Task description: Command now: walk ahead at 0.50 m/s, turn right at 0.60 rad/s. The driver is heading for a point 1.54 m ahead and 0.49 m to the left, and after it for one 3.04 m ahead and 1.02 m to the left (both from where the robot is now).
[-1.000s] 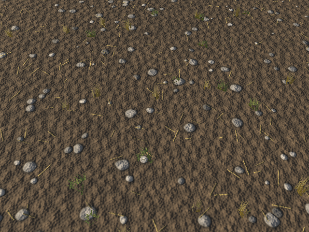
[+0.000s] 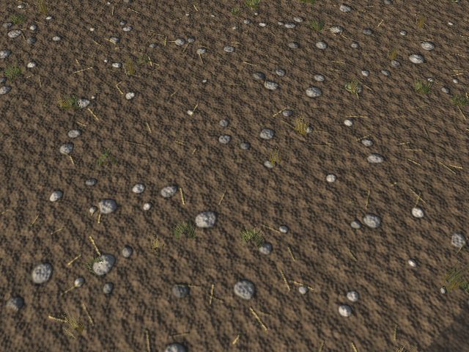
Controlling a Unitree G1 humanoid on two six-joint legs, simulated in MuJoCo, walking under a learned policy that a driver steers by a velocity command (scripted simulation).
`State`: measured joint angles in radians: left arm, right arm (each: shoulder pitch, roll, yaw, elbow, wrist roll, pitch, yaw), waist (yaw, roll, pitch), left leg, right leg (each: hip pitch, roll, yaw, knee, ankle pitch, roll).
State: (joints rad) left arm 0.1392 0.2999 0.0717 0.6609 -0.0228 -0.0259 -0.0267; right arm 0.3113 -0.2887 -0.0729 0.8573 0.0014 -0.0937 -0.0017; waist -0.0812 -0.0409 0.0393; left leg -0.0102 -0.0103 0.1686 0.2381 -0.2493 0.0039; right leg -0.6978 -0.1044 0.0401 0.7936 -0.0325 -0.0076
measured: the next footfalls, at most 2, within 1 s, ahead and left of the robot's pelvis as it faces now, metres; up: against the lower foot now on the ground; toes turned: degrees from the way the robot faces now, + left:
right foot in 0.14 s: +0.25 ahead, -0.15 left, +0.00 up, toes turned -5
left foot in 0.68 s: +0.54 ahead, +0.11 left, +0.00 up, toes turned +15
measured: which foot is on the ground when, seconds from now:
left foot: down 0.00-0.16, up 0.18-0.66, down 0.68-1.00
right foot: up 0.00-0.12, down 0.14-0.70, up 0.72-1.00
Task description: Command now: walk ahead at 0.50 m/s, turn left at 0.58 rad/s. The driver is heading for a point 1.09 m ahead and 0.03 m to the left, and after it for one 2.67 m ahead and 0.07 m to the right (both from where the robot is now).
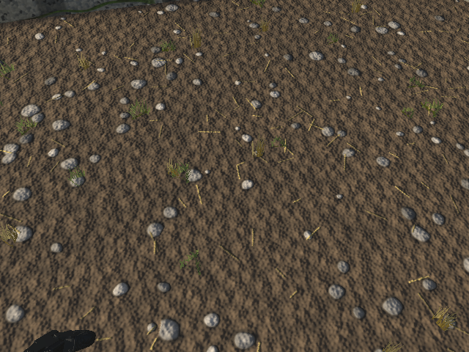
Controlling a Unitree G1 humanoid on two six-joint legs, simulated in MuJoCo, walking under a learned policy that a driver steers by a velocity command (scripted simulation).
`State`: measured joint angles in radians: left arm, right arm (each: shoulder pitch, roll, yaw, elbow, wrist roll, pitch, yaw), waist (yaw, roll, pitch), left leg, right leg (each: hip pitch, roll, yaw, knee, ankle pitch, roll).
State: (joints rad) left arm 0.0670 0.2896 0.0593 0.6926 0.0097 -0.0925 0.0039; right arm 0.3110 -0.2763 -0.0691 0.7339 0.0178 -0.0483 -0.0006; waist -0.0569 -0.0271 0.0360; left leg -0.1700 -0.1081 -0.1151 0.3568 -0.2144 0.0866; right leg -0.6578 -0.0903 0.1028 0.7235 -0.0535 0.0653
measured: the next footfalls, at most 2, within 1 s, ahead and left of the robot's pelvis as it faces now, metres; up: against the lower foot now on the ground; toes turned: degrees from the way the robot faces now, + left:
right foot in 0.16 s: +0.28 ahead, -0.15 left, +0.00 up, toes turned +10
left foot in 0.66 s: +0.48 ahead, +0.17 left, +0.00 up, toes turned +18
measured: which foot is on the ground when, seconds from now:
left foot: down 0.00-0.16, up 0.18-0.64, down 0.66-1.00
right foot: up 0.00-0.14, down 0.16-0.68, up 0.70-1.00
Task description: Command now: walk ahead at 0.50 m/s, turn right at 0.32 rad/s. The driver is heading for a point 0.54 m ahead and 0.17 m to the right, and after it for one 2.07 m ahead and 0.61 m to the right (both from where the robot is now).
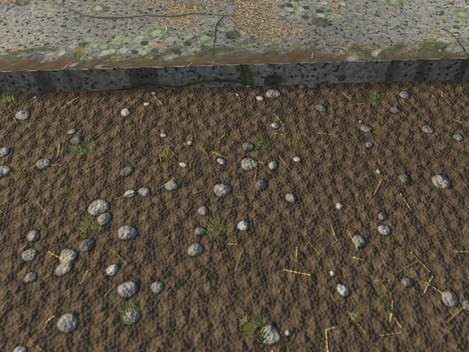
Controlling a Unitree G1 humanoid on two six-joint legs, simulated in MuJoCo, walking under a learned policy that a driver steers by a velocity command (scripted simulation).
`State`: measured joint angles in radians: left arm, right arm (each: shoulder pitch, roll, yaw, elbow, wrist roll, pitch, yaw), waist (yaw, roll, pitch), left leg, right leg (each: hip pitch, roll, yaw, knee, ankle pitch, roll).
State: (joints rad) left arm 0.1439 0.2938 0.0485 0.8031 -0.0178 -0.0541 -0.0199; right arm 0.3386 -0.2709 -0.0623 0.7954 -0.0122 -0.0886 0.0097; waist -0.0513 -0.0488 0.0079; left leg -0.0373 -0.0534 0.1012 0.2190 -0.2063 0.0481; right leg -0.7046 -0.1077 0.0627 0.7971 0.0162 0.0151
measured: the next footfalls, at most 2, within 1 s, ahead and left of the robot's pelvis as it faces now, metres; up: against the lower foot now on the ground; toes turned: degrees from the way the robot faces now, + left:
right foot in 0.20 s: +0.28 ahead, -0.15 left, +0.00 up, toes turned -8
left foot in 0.66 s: +0.60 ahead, -0.02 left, +0.00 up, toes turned -26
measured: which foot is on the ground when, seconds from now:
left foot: down 0.00-0.22, up 0.24-0.64, down 0.66-1.00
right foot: up 0.00-0.18, down 0.20-0.68, up 0.70-1.00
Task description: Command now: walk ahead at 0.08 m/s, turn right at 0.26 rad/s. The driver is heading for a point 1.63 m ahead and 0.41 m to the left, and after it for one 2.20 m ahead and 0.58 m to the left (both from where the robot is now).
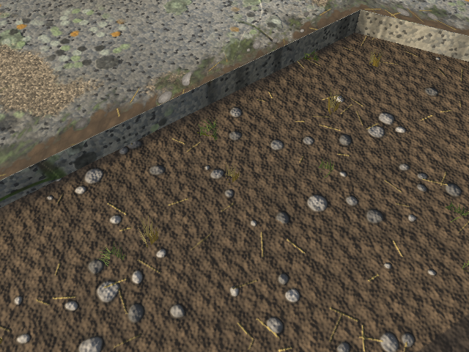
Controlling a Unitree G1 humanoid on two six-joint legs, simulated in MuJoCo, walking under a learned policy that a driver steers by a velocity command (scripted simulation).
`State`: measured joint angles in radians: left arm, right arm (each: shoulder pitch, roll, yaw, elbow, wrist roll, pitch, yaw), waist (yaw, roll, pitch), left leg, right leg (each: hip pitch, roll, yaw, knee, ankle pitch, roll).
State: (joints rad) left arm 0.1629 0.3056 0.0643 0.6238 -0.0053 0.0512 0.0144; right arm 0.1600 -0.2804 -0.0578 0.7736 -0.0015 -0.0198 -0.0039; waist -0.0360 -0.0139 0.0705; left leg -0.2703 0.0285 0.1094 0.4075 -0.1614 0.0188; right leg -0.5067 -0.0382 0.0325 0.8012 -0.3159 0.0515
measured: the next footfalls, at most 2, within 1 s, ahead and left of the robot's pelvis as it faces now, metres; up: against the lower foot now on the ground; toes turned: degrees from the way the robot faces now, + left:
right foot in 0.08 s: +0.09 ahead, -0.13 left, +0.00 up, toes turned -1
left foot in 0.34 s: +0.08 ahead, +0.12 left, +0.00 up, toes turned -1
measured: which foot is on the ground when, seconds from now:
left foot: down 0.00-0.08, up 0.10-0.32, down 0.34-1.00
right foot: up 0.00-0.06, down 0.08-1.00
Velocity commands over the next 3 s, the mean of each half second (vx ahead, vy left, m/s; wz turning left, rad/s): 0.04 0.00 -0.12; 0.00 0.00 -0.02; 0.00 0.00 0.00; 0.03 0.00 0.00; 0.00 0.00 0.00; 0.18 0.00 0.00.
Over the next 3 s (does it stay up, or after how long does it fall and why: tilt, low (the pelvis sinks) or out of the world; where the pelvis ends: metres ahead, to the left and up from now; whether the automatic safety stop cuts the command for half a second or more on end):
stays up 0.12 -0.04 -0.01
